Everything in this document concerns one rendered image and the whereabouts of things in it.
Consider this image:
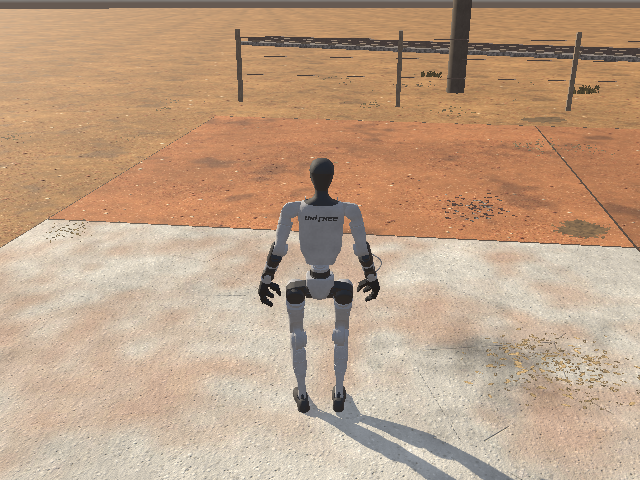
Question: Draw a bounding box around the robot left hand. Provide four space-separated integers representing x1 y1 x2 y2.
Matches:
258 281 281 307

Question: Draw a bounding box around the left robot forearm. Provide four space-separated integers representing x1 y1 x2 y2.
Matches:
261 241 282 284

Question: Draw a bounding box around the robot head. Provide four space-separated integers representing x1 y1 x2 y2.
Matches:
304 158 339 206

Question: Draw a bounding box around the right robot forearm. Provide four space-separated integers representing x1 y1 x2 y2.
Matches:
358 241 377 282

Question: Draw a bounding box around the robot right hand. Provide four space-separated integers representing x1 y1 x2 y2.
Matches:
357 278 380 302

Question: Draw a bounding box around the robot left upper arm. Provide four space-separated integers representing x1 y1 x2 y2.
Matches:
272 201 301 257

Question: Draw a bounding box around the robot right shin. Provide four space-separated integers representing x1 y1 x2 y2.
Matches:
334 329 349 398

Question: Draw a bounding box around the robot right upper arm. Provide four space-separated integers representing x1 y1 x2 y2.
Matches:
342 202 369 257

